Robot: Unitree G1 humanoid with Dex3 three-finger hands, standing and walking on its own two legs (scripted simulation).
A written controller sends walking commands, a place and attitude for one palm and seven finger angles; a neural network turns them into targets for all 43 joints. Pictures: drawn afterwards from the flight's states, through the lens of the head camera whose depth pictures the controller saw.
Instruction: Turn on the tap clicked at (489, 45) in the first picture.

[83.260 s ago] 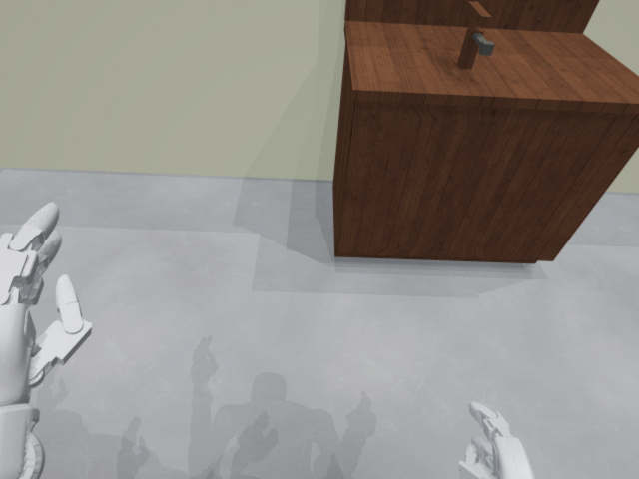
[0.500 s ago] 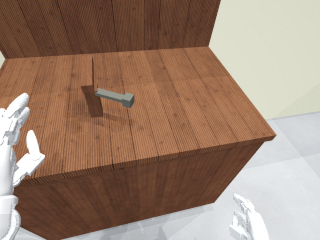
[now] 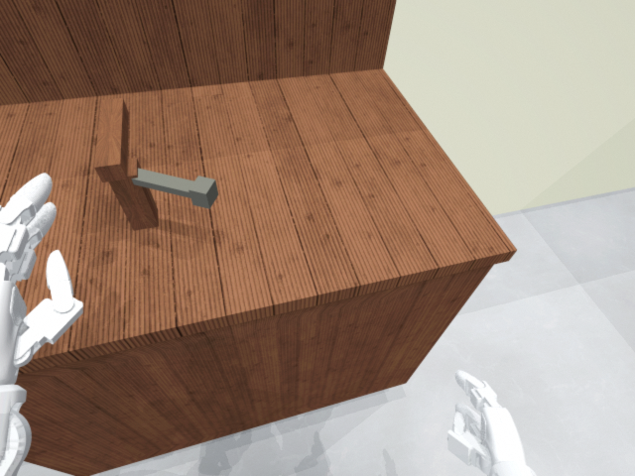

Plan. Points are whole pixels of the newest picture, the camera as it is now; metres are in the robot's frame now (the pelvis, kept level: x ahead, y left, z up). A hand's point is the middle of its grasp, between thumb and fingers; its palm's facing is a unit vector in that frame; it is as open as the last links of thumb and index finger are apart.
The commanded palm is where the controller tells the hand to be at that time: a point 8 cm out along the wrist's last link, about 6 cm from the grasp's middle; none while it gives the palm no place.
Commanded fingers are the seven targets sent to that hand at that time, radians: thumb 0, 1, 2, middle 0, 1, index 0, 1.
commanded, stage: shuffle to correct the standing spot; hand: left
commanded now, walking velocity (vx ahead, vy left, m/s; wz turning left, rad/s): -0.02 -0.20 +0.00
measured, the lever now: (204, 192) +0.43 +0.19 +0.10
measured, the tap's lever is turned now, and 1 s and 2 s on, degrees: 59 59 59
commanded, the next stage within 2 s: come to a stop and stand still in 0.78 s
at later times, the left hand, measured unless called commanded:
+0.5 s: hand (116, 317) +0.22 +0.20 +0.16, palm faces +0.33 -0.85 -0.40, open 7.4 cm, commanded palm +0.16 +0.24 +0.18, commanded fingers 0.00 0.90 0.90 -0.20 -0.30 -0.20 -0.30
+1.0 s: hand (57, 277) +0.23 +0.25 +0.20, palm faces +0.44 -0.74 -0.50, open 7.4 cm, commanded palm +0.15 +0.24 +0.18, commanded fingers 0.00 0.90 0.90 -0.20 -0.30 -0.20 -0.30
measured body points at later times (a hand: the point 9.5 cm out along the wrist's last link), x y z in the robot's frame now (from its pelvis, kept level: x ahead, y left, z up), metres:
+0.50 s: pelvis +0.00 -0.04 -0.01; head +0.02 -0.03 +0.44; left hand +0.19 +0.25 +0.18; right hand +0.17 -0.28 -0.08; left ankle +0.03 +0.10 -0.74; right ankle +0.00 -0.10 -0.74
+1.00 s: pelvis -0.01 -0.04 -0.01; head +0.03 -0.02 +0.44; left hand +0.20 +0.28 +0.22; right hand +0.17 -0.27 -0.08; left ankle +0.03 +0.10 -0.74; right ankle +0.00 -0.10 -0.74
